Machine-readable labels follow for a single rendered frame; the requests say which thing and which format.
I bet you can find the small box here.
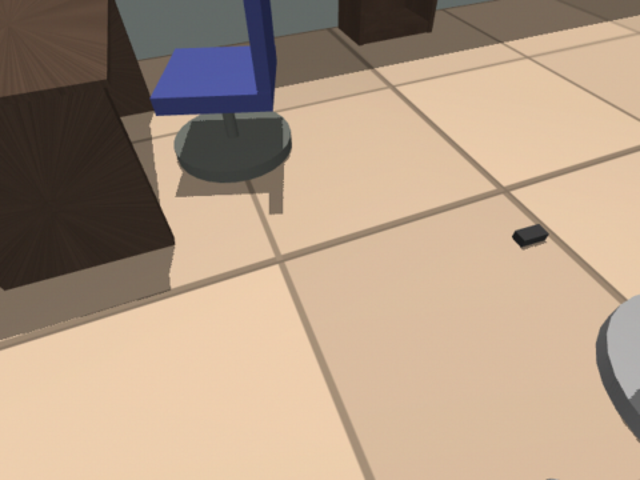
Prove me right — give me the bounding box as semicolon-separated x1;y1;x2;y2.
512;224;549;247

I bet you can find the bookshelf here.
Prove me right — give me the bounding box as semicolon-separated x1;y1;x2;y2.
338;0;438;46

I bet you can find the desk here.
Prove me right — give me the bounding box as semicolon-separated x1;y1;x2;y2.
0;0;175;291

